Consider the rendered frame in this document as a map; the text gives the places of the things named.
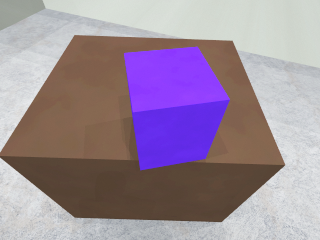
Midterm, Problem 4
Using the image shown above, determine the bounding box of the pedestal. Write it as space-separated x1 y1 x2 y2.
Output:
0 35 285 222

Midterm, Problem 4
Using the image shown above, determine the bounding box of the carton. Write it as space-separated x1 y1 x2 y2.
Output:
124 47 230 170

